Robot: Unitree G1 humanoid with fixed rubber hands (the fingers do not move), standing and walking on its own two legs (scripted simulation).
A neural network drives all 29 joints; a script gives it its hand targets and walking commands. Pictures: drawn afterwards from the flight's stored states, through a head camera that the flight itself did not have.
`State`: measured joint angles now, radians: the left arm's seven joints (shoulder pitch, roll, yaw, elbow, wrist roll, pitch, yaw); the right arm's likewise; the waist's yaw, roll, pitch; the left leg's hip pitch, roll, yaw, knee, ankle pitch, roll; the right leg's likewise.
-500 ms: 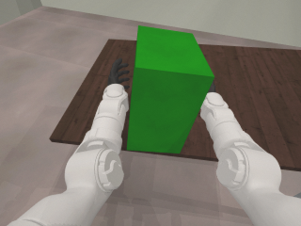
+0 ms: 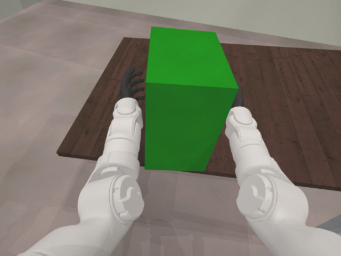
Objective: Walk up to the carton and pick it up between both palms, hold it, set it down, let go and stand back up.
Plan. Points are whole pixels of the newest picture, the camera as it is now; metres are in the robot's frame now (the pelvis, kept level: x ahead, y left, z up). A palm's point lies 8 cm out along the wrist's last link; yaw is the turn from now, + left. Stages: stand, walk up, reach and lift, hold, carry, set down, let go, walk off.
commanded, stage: set down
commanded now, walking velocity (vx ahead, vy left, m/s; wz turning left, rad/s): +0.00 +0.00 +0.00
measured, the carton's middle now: (179, 102) +0.46 +0.04 +0.10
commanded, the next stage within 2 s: none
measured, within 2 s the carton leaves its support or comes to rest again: rests again in 0.50 s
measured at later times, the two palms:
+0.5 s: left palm (124, 107) +0.40 +0.17 +0.12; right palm (229, 108) +0.43 -0.08 +0.12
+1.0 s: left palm (129, 110) +0.41 +0.16 +0.11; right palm (238, 105) +0.45 -0.11 +0.11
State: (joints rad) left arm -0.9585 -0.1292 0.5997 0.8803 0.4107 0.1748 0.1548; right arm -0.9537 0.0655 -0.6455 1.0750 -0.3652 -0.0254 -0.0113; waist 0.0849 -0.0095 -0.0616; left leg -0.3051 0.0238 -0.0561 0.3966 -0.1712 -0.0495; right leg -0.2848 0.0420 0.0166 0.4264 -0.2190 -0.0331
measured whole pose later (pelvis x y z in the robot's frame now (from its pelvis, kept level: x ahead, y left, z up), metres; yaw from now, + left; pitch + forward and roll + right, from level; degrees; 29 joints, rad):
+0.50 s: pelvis +0.00 +0.00 +0.00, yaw +0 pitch +4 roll +0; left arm -0.90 -0.15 0.64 0.81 0.45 0.15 0.11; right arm -0.95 0.13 -0.74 1.00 -0.47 -0.06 0.04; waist 0.09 -0.01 -0.03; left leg -0.31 0.02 -0.06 0.40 -0.17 -0.05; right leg -0.28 0.04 0.02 0.43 -0.22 -0.03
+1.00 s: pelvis +0.00 +0.00 +0.00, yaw +0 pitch +11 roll +0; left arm -0.92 -0.08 0.37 0.97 0.14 0.11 0.29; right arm -1.05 -0.13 -0.29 1.28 -0.06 0.00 -0.05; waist 0.11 -0.01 -0.13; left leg -0.44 0.02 -0.05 0.40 -0.15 -0.05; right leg -0.42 0.04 0.02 0.43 -0.20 -0.03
